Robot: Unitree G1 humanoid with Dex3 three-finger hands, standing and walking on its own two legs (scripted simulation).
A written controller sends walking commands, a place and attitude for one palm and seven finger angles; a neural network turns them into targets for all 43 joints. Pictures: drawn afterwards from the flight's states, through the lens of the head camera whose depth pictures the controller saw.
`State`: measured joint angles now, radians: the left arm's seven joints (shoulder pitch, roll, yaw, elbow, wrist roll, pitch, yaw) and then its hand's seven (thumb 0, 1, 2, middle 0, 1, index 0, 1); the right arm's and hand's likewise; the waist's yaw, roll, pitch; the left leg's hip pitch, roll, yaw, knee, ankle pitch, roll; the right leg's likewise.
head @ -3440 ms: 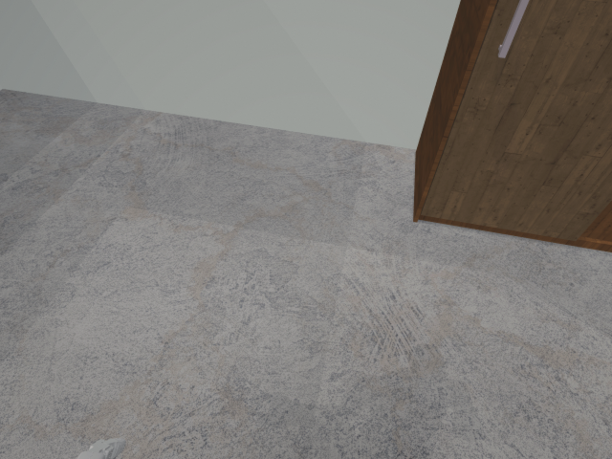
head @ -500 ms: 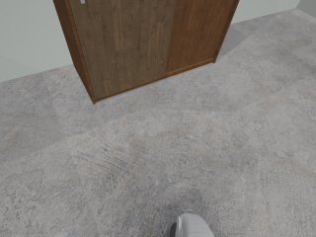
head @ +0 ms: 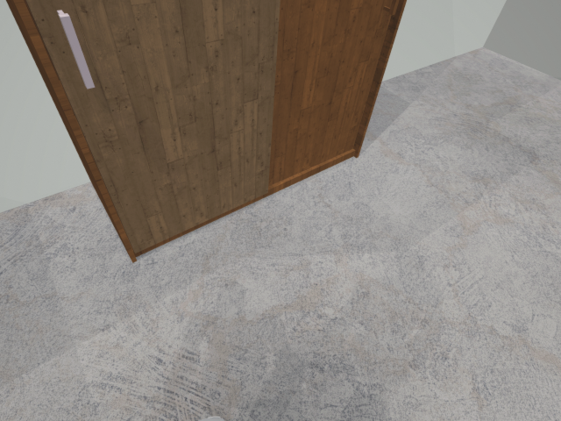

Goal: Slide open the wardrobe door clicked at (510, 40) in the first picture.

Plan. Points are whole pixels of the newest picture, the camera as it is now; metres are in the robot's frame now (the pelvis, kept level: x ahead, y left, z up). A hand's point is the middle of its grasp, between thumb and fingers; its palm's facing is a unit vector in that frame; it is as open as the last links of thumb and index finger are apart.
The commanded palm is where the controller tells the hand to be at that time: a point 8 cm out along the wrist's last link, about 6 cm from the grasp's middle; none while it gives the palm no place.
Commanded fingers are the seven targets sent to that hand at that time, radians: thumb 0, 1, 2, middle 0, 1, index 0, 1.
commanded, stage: walk to a spot facing it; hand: left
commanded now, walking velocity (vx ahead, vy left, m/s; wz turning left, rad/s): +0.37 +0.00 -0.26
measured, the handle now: (75, 50) +0.83 +0.55 +0.10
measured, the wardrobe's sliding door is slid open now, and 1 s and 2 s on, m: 0.00 0.00 0.00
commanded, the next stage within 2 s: turn to face it in 0.48 s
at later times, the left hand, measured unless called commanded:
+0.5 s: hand (216, 316) +0.34 +0.14 -0.17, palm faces -0.26 -0.95 -0.16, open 7.3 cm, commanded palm none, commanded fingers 0.00 0.90 0.90 -0.20 -0.30 -0.20 -0.30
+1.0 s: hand (253, 251) +0.50 +0.09 -0.16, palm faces -0.10 -0.98 -0.19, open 7.2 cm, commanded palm none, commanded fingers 0.00 0.90 0.90 -0.20 -0.30 -0.20 -0.30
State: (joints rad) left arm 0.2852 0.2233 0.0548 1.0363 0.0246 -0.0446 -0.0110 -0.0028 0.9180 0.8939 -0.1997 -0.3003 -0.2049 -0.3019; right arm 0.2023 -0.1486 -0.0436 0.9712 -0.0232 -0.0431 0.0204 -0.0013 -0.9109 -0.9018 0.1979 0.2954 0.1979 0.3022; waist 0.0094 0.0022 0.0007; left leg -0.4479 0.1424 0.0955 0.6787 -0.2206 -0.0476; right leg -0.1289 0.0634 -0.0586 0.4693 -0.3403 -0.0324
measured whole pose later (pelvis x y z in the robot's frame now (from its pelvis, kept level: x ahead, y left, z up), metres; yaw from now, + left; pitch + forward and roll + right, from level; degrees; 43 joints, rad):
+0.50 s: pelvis +0.22 -0.01 +0.00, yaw -14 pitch +0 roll -1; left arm 0.16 0.18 0.08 1.01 0.03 0.02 -0.04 0.00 0.92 0.89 -0.20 -0.30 -0.20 -0.30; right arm 0.46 -0.12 -0.05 1.12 -0.03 -0.06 -0.02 0.00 -0.91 -0.90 0.20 0.30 0.20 0.30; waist -0.05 0.00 0.09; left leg 0.11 0.13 0.39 0.38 -0.45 -0.08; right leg -0.55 -0.06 -0.16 0.70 -0.20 -0.03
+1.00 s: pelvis +0.38 -0.08 +0.00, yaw -8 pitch -1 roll -1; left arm 0.16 0.17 0.05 0.99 0.02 -0.02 0.02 -0.01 0.93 0.89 -0.20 -0.30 -0.21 -0.30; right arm 0.22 -0.17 -0.05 1.02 -0.02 0.04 0.00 0.00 -0.93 -0.90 0.20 0.30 0.20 0.30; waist -0.02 0.01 0.05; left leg -0.44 0.12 0.12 0.81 -0.32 -0.05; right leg -0.16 -0.03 -0.31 0.52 -0.34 -0.06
